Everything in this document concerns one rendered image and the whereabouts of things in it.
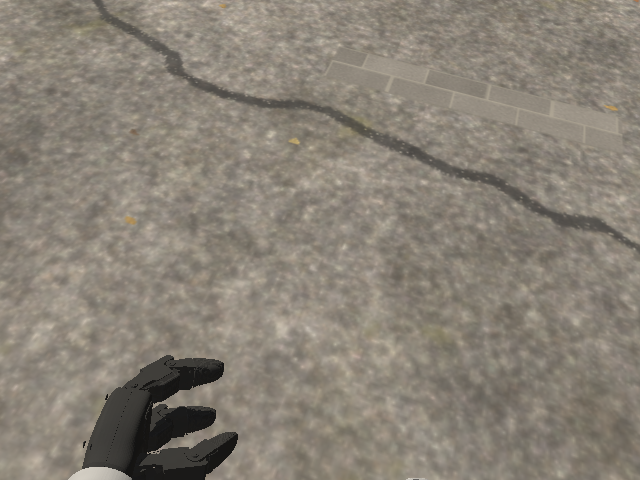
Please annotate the robot left hand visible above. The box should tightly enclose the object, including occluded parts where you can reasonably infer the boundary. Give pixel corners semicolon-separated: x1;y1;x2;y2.
82;355;238;480

